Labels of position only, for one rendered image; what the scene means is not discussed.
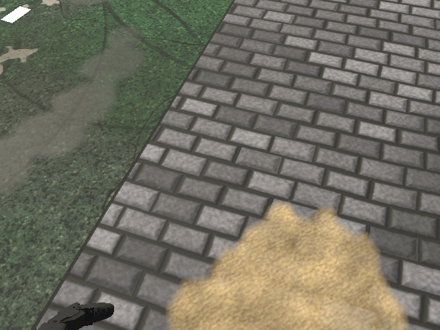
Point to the left robot hand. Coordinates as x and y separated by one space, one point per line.
76 316

